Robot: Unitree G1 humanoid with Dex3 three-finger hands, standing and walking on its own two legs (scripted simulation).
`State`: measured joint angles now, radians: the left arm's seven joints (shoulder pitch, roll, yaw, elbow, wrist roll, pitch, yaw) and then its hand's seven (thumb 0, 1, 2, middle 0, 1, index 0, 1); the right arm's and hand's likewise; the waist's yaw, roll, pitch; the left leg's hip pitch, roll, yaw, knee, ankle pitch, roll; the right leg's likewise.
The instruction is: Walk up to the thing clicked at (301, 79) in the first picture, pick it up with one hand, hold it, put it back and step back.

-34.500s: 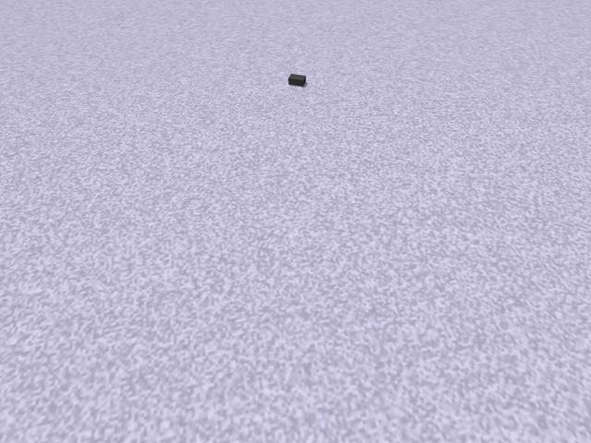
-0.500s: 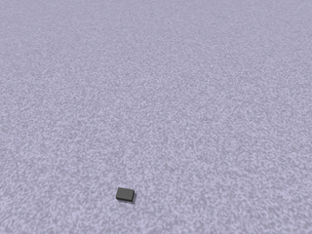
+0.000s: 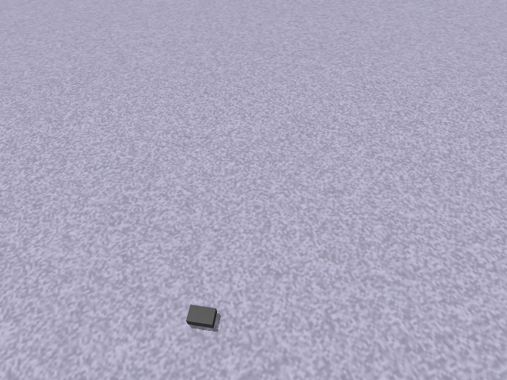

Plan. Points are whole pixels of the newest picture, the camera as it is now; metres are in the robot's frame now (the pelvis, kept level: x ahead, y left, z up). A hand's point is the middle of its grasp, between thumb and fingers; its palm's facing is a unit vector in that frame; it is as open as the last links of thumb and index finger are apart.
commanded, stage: stand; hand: left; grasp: from above
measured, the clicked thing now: (201, 316) +0.46 +0.23 -0.76
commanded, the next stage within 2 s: step back in 0.78 s
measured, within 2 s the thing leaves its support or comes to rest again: neither
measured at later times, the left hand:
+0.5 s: hand out of the picture +0.08 +0.24 -0.16, palm faces -0.01 -0.94 -0.33, open 7.3 cm
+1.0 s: hand out of the picture +0.08 +0.28 -0.17, palm faces -0.02 -0.92 -0.38, open 7.4 cm
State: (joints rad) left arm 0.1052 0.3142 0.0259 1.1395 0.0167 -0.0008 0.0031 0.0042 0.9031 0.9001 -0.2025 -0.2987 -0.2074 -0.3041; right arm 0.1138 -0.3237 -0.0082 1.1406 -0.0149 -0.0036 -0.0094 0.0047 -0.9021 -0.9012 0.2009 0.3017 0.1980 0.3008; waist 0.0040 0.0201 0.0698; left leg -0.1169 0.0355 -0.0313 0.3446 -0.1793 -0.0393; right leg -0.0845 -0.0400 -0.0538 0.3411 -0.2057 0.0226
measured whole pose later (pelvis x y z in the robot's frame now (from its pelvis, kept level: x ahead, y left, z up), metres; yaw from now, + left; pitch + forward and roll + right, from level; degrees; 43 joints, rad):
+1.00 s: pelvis -0.03 +0.01 -0.02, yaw +0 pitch -2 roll +0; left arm 0.06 0.37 0.06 0.99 0.02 0.04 0.00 0.01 0.90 0.90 -0.20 -0.30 -0.21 -0.30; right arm 0.08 -0.40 -0.05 1.00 0.01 0.05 0.02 0.00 -0.90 -0.90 0.20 0.30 0.20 0.30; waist -0.01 0.00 0.16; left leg -0.32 -0.02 -0.04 0.76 -0.40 0.04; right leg -0.26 -0.07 -0.03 0.56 -0.28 0.02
